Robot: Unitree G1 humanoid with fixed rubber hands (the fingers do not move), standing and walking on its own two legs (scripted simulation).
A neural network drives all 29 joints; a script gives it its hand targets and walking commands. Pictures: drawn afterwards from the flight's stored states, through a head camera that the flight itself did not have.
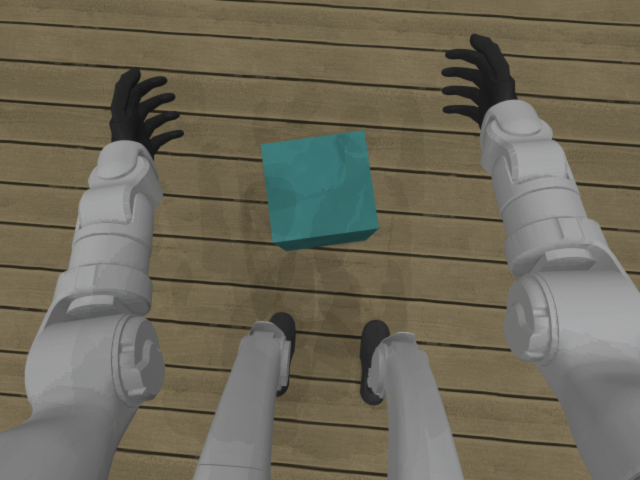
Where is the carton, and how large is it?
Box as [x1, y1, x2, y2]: [261, 130, 378, 250]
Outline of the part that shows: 363,130 261,144 272,239 274,243 285,250 291,250 364,240 378,228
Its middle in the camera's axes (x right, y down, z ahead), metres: +0.00 -0.10 +0.89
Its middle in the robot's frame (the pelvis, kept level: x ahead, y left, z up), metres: +0.51 +0.05 -0.53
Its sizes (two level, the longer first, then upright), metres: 0.210 0.200 0.250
